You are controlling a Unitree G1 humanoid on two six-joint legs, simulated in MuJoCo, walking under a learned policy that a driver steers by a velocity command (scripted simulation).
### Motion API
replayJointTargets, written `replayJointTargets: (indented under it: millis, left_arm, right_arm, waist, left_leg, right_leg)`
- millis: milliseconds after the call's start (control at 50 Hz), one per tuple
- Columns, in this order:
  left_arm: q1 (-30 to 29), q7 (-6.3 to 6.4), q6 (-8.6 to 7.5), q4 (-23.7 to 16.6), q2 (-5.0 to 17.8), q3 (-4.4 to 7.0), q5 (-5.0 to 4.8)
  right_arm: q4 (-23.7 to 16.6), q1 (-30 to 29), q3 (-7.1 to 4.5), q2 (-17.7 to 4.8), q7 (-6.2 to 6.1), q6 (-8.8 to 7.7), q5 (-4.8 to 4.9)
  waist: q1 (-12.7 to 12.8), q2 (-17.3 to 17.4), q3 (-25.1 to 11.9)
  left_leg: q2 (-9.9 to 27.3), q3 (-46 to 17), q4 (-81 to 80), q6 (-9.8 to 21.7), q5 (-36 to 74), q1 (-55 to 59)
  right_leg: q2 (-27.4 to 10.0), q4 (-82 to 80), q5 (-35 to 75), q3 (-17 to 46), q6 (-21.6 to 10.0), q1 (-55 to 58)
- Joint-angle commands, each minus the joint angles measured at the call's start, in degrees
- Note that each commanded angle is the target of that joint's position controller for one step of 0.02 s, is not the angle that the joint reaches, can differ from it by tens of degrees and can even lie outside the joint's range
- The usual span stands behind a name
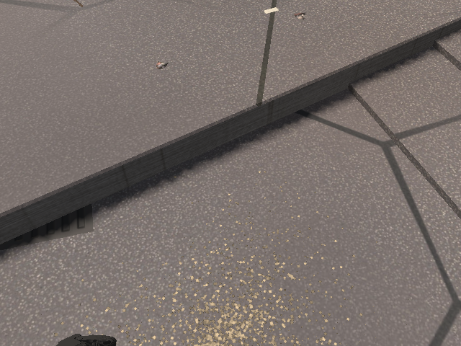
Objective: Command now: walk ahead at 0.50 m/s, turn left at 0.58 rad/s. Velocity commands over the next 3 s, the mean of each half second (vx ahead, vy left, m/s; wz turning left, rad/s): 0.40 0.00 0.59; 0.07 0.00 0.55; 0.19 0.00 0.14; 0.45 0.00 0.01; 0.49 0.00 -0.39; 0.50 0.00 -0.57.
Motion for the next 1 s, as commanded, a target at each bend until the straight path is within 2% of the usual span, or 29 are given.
replayJointTargets:
  millis: [20, 40, 60, 80, 100, 120, 140, 160, 180, 220, 240, 280, 300, 360, 380, 420, 480, 520, 540, 560, 580, 600, 620, 640, 660, 700, 740, 860, 1000]
  left_arm:
    - [-0.7, 0.31, -1.33, -4.0, 7.0, 1.79, -0.67]
    - [3.3, 0.65, -1.7, -2.9, 8.1, 2.25, -0.71]
    - [10.8, 1.15, -2.44, -0.7, 8.9, 2.78, -0.29]
    - [19.1, 1.69, -3.38, 0.8, 11.3, 3.54, 0.91]
    - [24.6, 2.14, -3.35, 0.6, 14.1, 3.7, 2.14]
    - [22.6, 2.09, -2.32, -0.3, 18.9, 4.91, 1.37]
    - [17.2, 1.91, -1.71, -1.7, 11.8, 4.04, 0.95]
    - [14.1, 1.77, -1.67, -2.7, 7.6, 2.9, 0.42]
    - [12.8, 1.7, -1.61, -2.5, 6.1, 2.38, 0.93]
    - [15.6, 2.01, -2.1, -0.3, 6.2, 2.23, 0.15]
    - [17.0, 1.8, -2.71, 0.4, 6.1, 2.26, -0.21]
    - [18.5, 1.57, -3.58, 0.8, 6.2, 2.39, -0.77]
    - [19.1, 1.64, -3.62, 1.3, 5.6, 2.31, -1.04]
    - [17.9, 2.03, -2.89, 1.5, 4.3, 1.84, -1.03]
    - [17.4, 2.26, -2.53, 1.5, 4.5, 1.82, -1.09]
    - [18.9, 2.77, -2.09, 2.1, 5.9, 2.18, -1.43]
    - [20.3, 3.4, -1.23, 2.6, 7.5, 2.86, -1.5]
    - [20.2, 3.86, -0.26, 2.5, 8.2, 3.23, -1.44]
    - [19.9, 3.8, 0.28, 2.2, 8.6, 3.4, -1.5]
    - [21.6, 3.5, 0.39, 1.1, 9.0, 3.6, -1.45]
    - [27.3, 2.95, 0.85, -1.4, 2.7, 2.36, -0.72]
    - [24.7, 2.99, 2.04, -1.9, 5.7, 2.63, 0.02]
    - [20.7, 3.08, 2.63, -2.4, 5.9, 2.66, -0.34]
    - [17.1, 3.22, 2.8, -3.1, 6.0, 2.67, -0.33]
    - [15.7, 3.36, 3.21, -3.4, 6.1, 2.78, 0.17]
    - [18.1, 3.23, 4.93, -2.9, 5.5, 2.77, 0.8]
    - [18.5, 2.92, 5.59, -3.4, 4.5, 2.63, 0.43]
    - [11.3, 3.26, 6.25, -6.3, 5.2, 2.9, 0.15]
    - [11.6, 3.68, 5.08, -6.6, 4.7, 2.31, -1.16]
  right_arm:
    - [-3.7, -1.4, -2.39, -10.4, -0.84, -0.54, -0.75]
    - [-4.0, -2.1, -2.59, -11.0, -0.69, -0.71, -0.97]
    - [-4.2, -2.7, -2.56, -10.9, -0.25, -0.98, -0.9]
    - [-4.5, -1.9, -1.96, -8.3, 0.28, -1.49, -0.12]
    - [-5.8, 0.7, -0.19, -1.2, 0.15, -1.67, -0.28]
    - [-7.9, 9.9, -0.39, -2.9, -0.07, -1.72, 1.5]
    - [-5.4, 4.2, -0.45, -6.6, -0.78, -0.29, 0.13]
    - [-6.3, -1.8, -0.51, -7.4, 0.14, 0.04, -0.6]
    - [-6.6, -4.1, -0.53, -6.7, 1.0, 0.28, -0.69]
    - [-7.1, -4.9, -0.19, -5.0, 2.5, 1.86, -1.49]
    - [-7.5, -5.2, 0.01, -4.5, 2.77, 2.41, -1.47]
    - [-8.5, -7.3, 0.28, -3.9, 2.82, 2.97, -1.31]
    - [-9.3, -9.1, 0.43, -3.6, 2.8, 2.97, -1.38]
    - [-11.8, -15.3, 1.43, -2.0, 3.52, 2.48, -0.66]
    - [-12.2, -17.1, 2.07, -0.8, 3.94, 2.39, -0.56]
    - [-13.0, -19.8, 2.9, 0.3, 4.44, 2.32, -0.71]
    - [-13.7, -18.9, 2.63, -1.7, 4.29, 2.14, -1.45]
    - [-12.7, -13.9, 1.84, -3.6, 3.8, 1.47, -1.91]
    - [-11.1, -8.7, 1.27, -4.4, 3.22, 0.77, -2.3]
    - [-10.5, -4.2, 0.03, -8.3, 2.24, 0.12, -2.65]
    - [-11.9, -5.9, -1.53, -14.5, 1.46, 0.61, -1.33]
    - [-12.7, -1.0, -2.12, -14.0, 0.96, 1.94, 1.73]
    - [-13.2, -5.6, -1.64, -11.6, 0.33, 2.88, 1.78]
    - [-13.6, -10.2, -0.7, -8.3, 0.01, 3.51, 1.61]
    - [-13.4, -12.2, -0.17, -6.7, -0.15, 3.77, 1.21]
    - [-13.7, -13.4, -0.05, -6.0, -0.03, 3.7, 0.6]
    - [-13.6, -12.8, -0.68, -7.6, 0.44, 3.25, 0.14]
    - [-13.5, -9.9, -1.68, -9.2, 0.34, 4.18, -0.14]
    - [-12.8, -8.9, -1.29, -8.0, 0.53, 4.42, -1.05]
  waist:
    - [3.1, 6.0, -0.1]
    - [5.0, 5.2, -1.1]
    - [8.7, 2.0, -4.5]
    - [11.8, -2.0, -10.1]
    - [10.9, -11.0, -14.8]
    - [5.2, -22.0, -21.7]
    - [5.9, -7.3, -11.9]
    - [7.0, -0.9, -4.8]
    - [6.3, 0.5, -2.2]
    - [5.2, -5.1, -1.6]
    - [5.1, -5.8, -2.5]
    - [4.6, -4.2, -3.4]
    - [4.5, -3.7, -3.2]
    - [4.5, -4.6, -1.1]
    - [5.1, -4.8, -0.9]
    - [6.2, -4.7, -1.5]
    - [6.0, -4.6, -3.5]
    - [4.3, -3.9, -6.2]
    - [2.1, -1.7, -9.1]
    - [0.1, 4.7, -13.3]
    - [6.1, 15.5, -18.4]
    - [0.7, 8.9, -26.0]
    - [2.2, 5.0, -18.3]
    - [3.6, 3.2, -10.1]
    - [5.4, 2.8, -5.9]
    - [7.1, 4.3, -6.2]
    - [7.5, 4.0, -8.2]
    - [4.6, 7.6, -6.8]
    - [3.7, 9.4, -6.9]
  left_leg:
    - [14.9, -13.4, 2.0, 5.0, 23.2, -4.8]
    - [14.1, -13.6, 6.6, 4.3, 25.3, -5.8]
    - [10.9, -11.3, 16.5, 3.2, 27.6, -7.0]
    - [6.3, -6.9, 30.8, 2.0, 21.9, -13.2]
    - [1.8, -1.5, 50.2, 1.6, -14.8, -24.6]
    - [-0.5, 2.7, 58.1, 0.4, -17.1, -37.7]
    - [5.1, 3.0, 61.9, 0.0, -9.7, -43.1]
    - [7.0, 3.7, 58.5, -0.4, -3.2, -41.7]
    - [8.6, 3.6, 55.2, -1.1, 0.3, -38.5]
    - [10.4, 4.3, 52.0, -2.0, 1.9, -35.0]
    - [9.9, 5.1, 52.8, -2.2, 2.2, -35.3]
    - [9.5, 6.0, 53.0, -2.5, 4.0, -37.9]
    - [9.7, 6.2, 51.2, -2.7, 5.8, -39.2]
    - [9.0, 10.4, 34.5, -3.8, 14.9, -36.0]
    - [8.7, 12.0, 27.8, -3.9, 17.9, -32.7]
    - [8.1, 14.2, 19.1, -3.6, 21.0, -28.0]
    - [7.3, 15.1, 14.2, -1.3, 16.5, -24.2]
    - [5.1, 15.1, 10.9, 1.2, 12.5, -18.4]
    - [3.9, 14.7, 5.9, 2.6, 15.7, -11.9]
    - [11.4, 5.5, 3.4, 5.7, 34.2, -0.7]
    - [29.6, -14.9, 12.0, 14.6, 75.2, 13.4]
    - [31.4, -21.9, 6.5, 20.4, 64.3, 14.2]
    - [29.1, -18.4, 2.2, 19.0, 48.9, 6.9]
    - [25.4, -14.6, -1.4, 16.2, 39.8, -2.2]
    - [21.7, -12.2, -3.3, 13.3, 35.4, -7.7]
    - [17.6, -8.5, -4.7, 10.5, 31.7, -13.9]
    - [16.2, -8.3, -4.7, 9.7, 30.2, -15.0]
    - [14.8, -15.5, -8.3, 7.6, 3.0, -13.7]
    - [15.3, -17.3, -6.6, 6.7, 6.3, -13.4]
  right_leg:
    - [0.8, -5.2, -1.4, 1.2, -0.9, 8.8]
    - [1.4, -6.0, -3.9, 0.9, -1.4, 13.5]
    - [2.6, -8.5, -4.1, -0.5, -2.1, 22.1]
    - [-1.8, -6.9, -8.8, 3.0, -3.2, 34.1]
    - [-16.1, -3.9, -6.9, 17.0, -4.5, 43.4]
    - [-25.9, -14.0, -15.7, 46.9, -13.5, 50.0]
    - [-22.7, -17.3, -29.2, 42.5, -13.3, 42.2]
    - [-18.2, -17.8, -26.2, 30.2, -11.2, 33.6]
    - [-14.8, -18.0, -16.8, 21.2, -9.3, 27.7]
    - [-11.6, -18.7, -3.4, 11.6, -7.9, 23.3]
    - [-11.2, -18.5, 3.0, 9.4, -8.1, 24.0]
    - [-12.0, -17.1, 22.7, 3.9, -9.3, 26.1]
    - [-11.7, -16.8, 27.9, 0.9, -9.2, 26.9]
    - [-7.3, -18.2, 27.4, -7.5, -7.8, 24.1]
    - [-6.2, -18.0, 26.3, -9.7, -7.4, 23.3]
    - [-7.0, -16.8, 27.8, -11.2, -7.3, 24.4]
    - [-9.7, -10.6, 33.4, -11.5, -7.0, 29.6]
    - [-9.9, 0.1, 35.9, -12.1, -7.0, 30.6]
    - [-9.0, 10.0, 30.5, -13.1, -6.0, 28.7]
    - [-6.4, 25.0, 11.5, -14.3, -3.3, 19.3]
    - [3.1, 44.4, -42.8, -13.3, -0.6, 1.5]
    - [4.9, 49.3, -40.3, -2.8, 0.0, -2.4]
    - [2.1, 48.6, -35.1, -1.2, 0.4, -4.9]
    - [0.6, 43.7, -31.0, -1.3, 0.5, -5.0]
    - [-0.2, 39.3, -28.6, -1.0, 0.6, -3.5]
    - [0.2, 34.9, -25.6, -1.6, 0.9, 2.4]
    - [1.0, 32.4, -24.2, -1.5, 1.0, 3.9]
    - [1.9, 22.9, -22.0, 0.4, 1.7, 0.4]
    - [4.7, 10.4, -25.8, -1.4, -1.1, 9.5]
Next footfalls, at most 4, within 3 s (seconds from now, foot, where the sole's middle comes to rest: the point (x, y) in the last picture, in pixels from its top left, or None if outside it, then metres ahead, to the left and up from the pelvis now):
0.08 right None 0.21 -0.14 -0.80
0.56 left None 0.39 0.08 -0.80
1.08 right None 0.42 -0.11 -0.80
1.56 left None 0.39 0.14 -0.80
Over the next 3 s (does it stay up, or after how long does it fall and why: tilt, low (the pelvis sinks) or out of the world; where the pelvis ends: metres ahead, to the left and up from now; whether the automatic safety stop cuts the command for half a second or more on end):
stays up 1.00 0.36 -0.01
